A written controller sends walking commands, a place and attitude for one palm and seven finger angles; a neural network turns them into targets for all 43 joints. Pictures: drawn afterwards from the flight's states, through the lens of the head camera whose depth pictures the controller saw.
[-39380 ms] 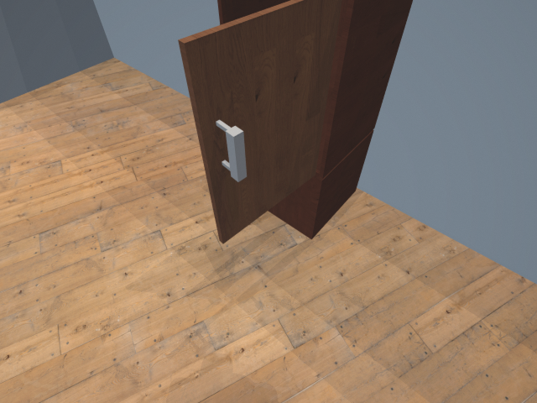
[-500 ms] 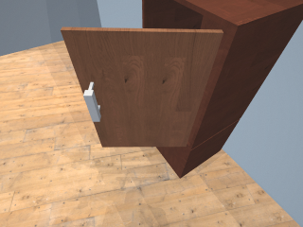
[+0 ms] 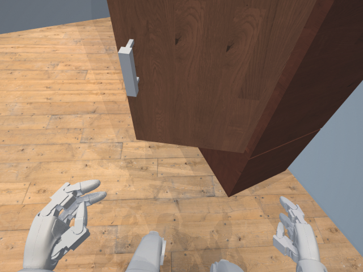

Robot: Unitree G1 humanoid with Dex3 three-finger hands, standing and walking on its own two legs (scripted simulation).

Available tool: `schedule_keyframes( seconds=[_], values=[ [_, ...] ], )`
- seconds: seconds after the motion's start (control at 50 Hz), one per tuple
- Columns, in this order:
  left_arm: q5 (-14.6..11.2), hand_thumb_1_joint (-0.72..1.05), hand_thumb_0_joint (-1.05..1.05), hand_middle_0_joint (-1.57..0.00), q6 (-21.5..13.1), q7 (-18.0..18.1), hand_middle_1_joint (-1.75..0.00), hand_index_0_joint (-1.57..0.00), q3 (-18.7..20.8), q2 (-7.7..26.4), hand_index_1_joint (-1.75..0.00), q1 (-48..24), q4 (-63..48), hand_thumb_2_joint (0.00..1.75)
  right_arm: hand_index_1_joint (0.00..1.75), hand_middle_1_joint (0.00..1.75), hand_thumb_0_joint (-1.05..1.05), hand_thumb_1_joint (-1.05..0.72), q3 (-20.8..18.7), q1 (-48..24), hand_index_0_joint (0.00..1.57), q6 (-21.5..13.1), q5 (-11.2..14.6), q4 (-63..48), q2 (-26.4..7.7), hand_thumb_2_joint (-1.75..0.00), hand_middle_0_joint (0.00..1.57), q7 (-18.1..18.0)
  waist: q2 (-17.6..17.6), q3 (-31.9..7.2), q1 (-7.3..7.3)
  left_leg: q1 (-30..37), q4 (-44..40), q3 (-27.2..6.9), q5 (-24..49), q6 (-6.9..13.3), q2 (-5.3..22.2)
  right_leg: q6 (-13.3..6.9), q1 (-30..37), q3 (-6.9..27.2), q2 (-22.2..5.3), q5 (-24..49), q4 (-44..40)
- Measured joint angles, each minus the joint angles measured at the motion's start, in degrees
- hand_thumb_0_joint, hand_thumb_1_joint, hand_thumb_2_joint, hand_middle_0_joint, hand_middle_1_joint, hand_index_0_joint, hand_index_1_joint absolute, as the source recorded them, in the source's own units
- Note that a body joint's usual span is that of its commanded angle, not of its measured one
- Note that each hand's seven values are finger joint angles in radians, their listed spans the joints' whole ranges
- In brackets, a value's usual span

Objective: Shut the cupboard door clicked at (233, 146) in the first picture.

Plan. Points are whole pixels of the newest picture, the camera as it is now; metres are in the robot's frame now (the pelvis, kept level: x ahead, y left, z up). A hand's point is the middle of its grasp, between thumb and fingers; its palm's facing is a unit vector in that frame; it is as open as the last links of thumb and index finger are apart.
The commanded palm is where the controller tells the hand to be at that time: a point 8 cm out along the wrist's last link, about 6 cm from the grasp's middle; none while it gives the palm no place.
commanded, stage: raise the hand and make a fist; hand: left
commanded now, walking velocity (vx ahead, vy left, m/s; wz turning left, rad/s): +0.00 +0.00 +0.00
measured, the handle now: (131, 68) +0.55 +0.22 +0.12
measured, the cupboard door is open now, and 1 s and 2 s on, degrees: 58 58 58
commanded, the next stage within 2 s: bring the fist close to the handle in 1.38 s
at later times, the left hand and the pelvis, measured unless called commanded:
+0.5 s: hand (92, 200) +0.22 +0.20 +0.09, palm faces -0.03 -1.00 -0.03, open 3.4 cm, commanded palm +0.19 +0.26 +0.10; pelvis +0.00 +0.03 +0.02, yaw -1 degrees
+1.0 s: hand (82, 177) +0.24 +0.21 +0.13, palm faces +0.04 -1.00 -0.05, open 3.1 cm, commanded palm +0.22 +0.26 +0.12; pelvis +0.01 +0.02 +0.05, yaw +0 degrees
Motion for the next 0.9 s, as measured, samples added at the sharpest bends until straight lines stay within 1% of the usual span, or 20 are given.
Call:
schedule_keyframes(
  seconds=[0.04, 0.08, 0.1, 0.14, 0.18, 0.2, 0.24, 0.28, 0.34, 0.38, 0.42, 0.46, 0.5, 0.54, 0.58, 0.62, 0.7, 0.76, 0.84, 0.9],
  values=[
    [-0.3, 0.90, 0.02, -0.56, -0.8, -0.1, -0.69, -0.55, -0.5, 0.3, -0.69, -2.8, -3.3, 0.90, 0.30, 0.30, 0.01, -0.90, 1.2, -0.1, 0.20, 0.1, 0.1, 0.9, 0.9, -0.90, 0.20, -0.4, 1.2, 0.2, -0.13, -1.0, 1.2, -0.7, -0.2, 0.0, 0.1, 0.0, -0.5, -0.6, 0.2, 0.0, 0.6],
    [-0.3, 0.90, 0.02, -0.59, 1.2, -1.1, -0.73, -0.59, -1.2, 0.6, -0.73, -6.4, -4.4, 0.90, 0.30, 0.30, 0.02, -0.90, 2.4, 0.1, 0.20, 0.9, 0.5, 1.4, 2.0, -0.90, 0.20, -0.6, 2.3, 0.4, -0.85, -1.4, 1.4, -0.9, 0.0, 0.1, 0.2, 0.2, -0.8, -0.7, 0.3, 0.3, 0.5],
    [-0.2, 0.90, 0.02, -0.61, 3.4, -1.8, -0.75, -0.61, -1.5, 0.9, -0.75, -7.9, -4.3, 0.90, 0.30, 0.30, 0.02, -0.90, 2.8, 0.4, 0.20, 1.5, 0.8, 1.5, 2.7, -0.90, 0.20, -0.7, 2.6, 0.4, -1.35, -1.3, 1.0, -0.6, 0.2, 0.2, 0.2, 0.4, -0.8, -0.5, 0.3, 0.6, 0.2],
    [0.1, 0.90, 0.02, -0.65, 9.6, -2.7, -0.79, -0.65, -2.3, 1.2, -0.79, -9.7, -3.3, 0.90, 0.30, 0.30, 0.02, -0.90, 3.4, 1.5, 0.20, 3.2, 1.4, 1.2, 3.9, -0.90, 0.20, -0.8, 3.1, 0.4, -2.46, -0.4, -0.5, 0.2, 0.8, 0.4, 0.3, 0.7, -0.4, 0.3, 0.3, 1.4, -1.2],
    [0.2, 0.90, 0.01, -0.68, 16.1, -2.3, -0.83, -0.68, -2.6, 1.2, -0.83, -9.3, -2.2, 0.90, 0.30, 0.30, 0.02, -0.90, 3.7, 3.3, 0.20, 4.8, 1.7, 0.7, 4.7, -0.90, 0.20, -0.8, 3.1, 0.3, -3.55, 1.4, -2.8, 1.5, 1.4, 0.7, 0.3, 1.1, 0.8, 1.4, 0.1, 2.3, -3.2],
    [0.2, 0.90, 0.01, -0.70, 18.6, -1.4, -0.85, -0.70, -2.6, 1.1, -0.85, -8.4, -1.9, 0.90, 0.30, 0.30, 0.02, -0.90, 3.6, 4.3, 0.20, 5.4, 1.8, 0.4, 5.0, -0.90, 0.20, -0.8, 3.0, 0.1, -3.98, 2.5, -4.1, 2.1, 1.7, 0.9, 0.3, 1.4, 1.5, 2.1, 0.1, 2.8, -4.2],
    [0.2, 0.90, 0.02, -0.74, 20.6, 1.3, -0.89, -0.74, -1.9, 0.6, -0.89, -5.7, -2.2, 0.90, 0.30, 0.30, 0.02, -0.90, 3.3, 6.2, 0.20, 6.0, 1.6, 0.1, 5.0, -0.90, 0.20, -0.9, 2.7, -0.1, -4.52, 4.5, -6.2, 3.3, 2.1, 1.3, 0.4, 1.7, 3.0, 3.1, 0.0, 3.5, -6.2],
    [0.3, 0.90, 0.02, -0.78, 18.9, 4.6, -0.93, -0.77, -0.8, 0.3, -0.93, -3.1, -3.2, 0.90, 0.30, 0.30, 0.02, -0.90, 2.7, 7.8, 0.20, 5.9, 1.3, 0.0, 4.6, -0.90, 0.20, -1.0, 2.4, -0.3, -4.58, 5.7, -7.5, 3.8, 2.3, 1.5, 0.4, 1.9, 4.0, 3.5, 0.0, 4.0, -7.5],
    [0.8, 0.90, 0.02, -0.83, 12.2, 7.7, -0.99, -0.83, 0.8, 0.5, -0.99, -1.3, -4.7, 0.90, 0.30, 0.30, 0.02, -0.90, 1.9, 8.9, 0.20, 4.9, 0.5, 0.5, 3.0, -0.90, 0.20, -0.6, 1.9, -0.4, -4.19, 5.3, -7.3, 3.6, 2.2, 1.6, 0.1, 2.1, 4.0, 3.3, -0.3, 3.9, -7.6],
    [0.8, 0.90, 0.02, -0.87, 7.9, 7.7, -1.03, -0.86, 1.1, 0.7, -1.03, -1.7, -5.3, 0.90, 0.30, 0.30, 0.02, -0.90, 1.6, 8.5, 0.20, 4.3, 0.2, 1.1, 1.6, -0.90, 0.20, -0.4, 1.9, -0.2, -3.95, 4.2, -6.2, 3.1, 1.9, 1.8, -0.2, 2.2, 3.3, 2.8, -0.5, 3.5, -6.8],
    [0.6, 0.90, 0.02, -0.90, 5.6, 6.1, -1.07, -0.90, 0.4, 0.8, -1.07, -2.9, -5.2, 0.90, 0.30, 0.30, 0.02, -0.90, 1.5, 7.6, 0.20, 3.8, 0.3, 1.4, 0.4, -0.90, 0.20, -0.3, 1.9, 0.1, -3.84, 3.2, -5.1, 2.6, 1.7, 1.9, -0.4, 2.3, 2.7, 2.4, -0.7, 3.1, -5.9],
    [0.5, 0.90, 0.02, -0.94, 6.2, 3.9, -1.11, -0.94, -1.1, 0.8, -1.11, -4.1, -4.6, 0.90, 0.30, 0.30, 0.02, -0.90, 1.4, 6.5, 0.20, 3.6, 0.7, 1.3, -0.4, -0.90, 0.20, -0.5, 2.1, 0.5, -3.84, 2.8, -4.6, 2.4, 1.6, 2.1, -0.5, 2.5, 2.5, 2.1, -0.7, 3.1, -5.7],
    [0.7, 0.90, 0.02, -0.98, 8.8, 2.2, -1.15, -0.97, -2.7, 1.0, -1.15, -4.7, -4.2, 0.90, 0.30, 0.30, 0.02, -0.90, 1.3, 5.5, 0.20, 3.6, 1.2, 0.8, -0.5, -0.90, 0.20, -0.7, 2.1, 0.8, -4.00, 3.2, -4.9, 2.4, 1.7, 2.2, -0.6, 2.7, 3.0, 2.2, -0.8, 3.4, -6.2],
    [1.2, 0.90, 0.02, -1.01, 11.8, 1.8, -1.19, -1.01, -3.6, 1.5, -1.19, -4.6, -4.4, 0.90, 0.30, 0.30, 0.02, -0.90, 1.4, 4.9, 0.20, 3.8, 1.4, -0.1, 0.0, -0.90, 0.20, -1.0, 1.9, 0.9, -4.14, 4.4, -6.0, 2.7, 2.0, 2.3, -0.5, 2.8, 4.0, 2.5, -0.7, 3.9, -7.3],
    [1.4, 0.90, 0.02, -1.05, 13.8, 2.8, -1.23, -1.05, -3.5, 2.0, -1.23, -4.0, -5.2, 0.90, 0.30, 0.30, 0.02, -0.90, 1.7, 4.6, 0.20, 4.2, 1.5, -1.1, 0.9, -0.90, 0.20, -1.1, 1.6, 0.8, -4.25, 6.0, -7.3, 3.0, 2.3, 2.4, -0.4, 2.7, 5.5, 2.7, -0.6, 4.4, -8.7],
    [1.2, 0.90, 0.02, -1.09, 14.2, 4.7, -1.27, -1.09, -2.5, 2.3, -1.27, -3.5, -6.3, 0.90, 0.30, 0.30, 0.02, -0.90, 2.1, 4.5, 0.20, 4.4, 1.3, -2.1, 1.6, -0.90, 0.20, -1.1, 1.5, 0.7, -4.20, 7.6, -8.5, 3.1, 2.5, 2.3, -0.4, 2.7, 7.0, 2.7, -0.5, 4.8, -10.1],
    [0.9, 0.90, 0.02, -1.16, 12.4, 7.2, -1.35, -1.16, -0.1, 2.0, -1.35, -4.4, -7.1, 0.90, 0.30, 0.30, 0.02, -0.90, 3.4, 4.6, 0.20, 4.6, 0.9, -3.0, 2.0, -0.90, 0.20, -0.4, 1.8, 0.3, -3.82, 9.2, -9.8, 2.6, 2.9, 2.2, -0.6, 2.6, 9.1, 2.2, -0.5, 5.3, -11.9],
    [0.9, 0.90, 0.02, -1.21, 12.4, 5.9, -1.41, -1.21, -0.2, 1.6, -1.41, -6.1, -5.5, 0.90, 0.30, 0.30, 0.02, -0.90, 4.3, 4.5, 0.20, 4.8, 0.9, -3.1, 1.8, -0.90, 0.20, 0.0, 2.3, 0.4, -3.55, 9.7, -10.1, 2.2, 3.0, 2.2, -0.7, 2.6, 9.8, 1.8, -0.6, 5.4, -12.4],
    [1.3, 0.90, 0.02, -1.26, 15.4, 2.7, -1.46, -1.25, -2.4, 1.8, -1.45, -7.3, -3.0, 0.90, 0.30, 0.30, 0.02, -0.90, 5.0, 4.8, 0.20, 5.1, 1.1, -3.0, 1.4, -0.90, 0.20, -0.1, 2.5, 1.0, -3.52, 10.6, -11.0, 2.2, 3.3, 2.2, -0.8, 2.6, 10.7, 1.7, -0.6, 5.6, -13.2],
    [1.0, 0.90, 0.02, -1.28, 16.6, 2.1, -1.48, -1.27, -2.7, 2.4, -1.48, -7.2, -2.9, 0.90, 0.30, 0.30, 0.02, -0.90, 5.0, 5.5, 0.20, 5.2, 1.1, -2.7, 1.4, -0.90, 0.20, -0.4, 2.3, 1.5, -3.67, 11.7, -11.8, 2.4, 3.5, 2.0, -0.6, 2.4, 11.5, 2.0, -0.5, 5.9, -14.0]
  ],
)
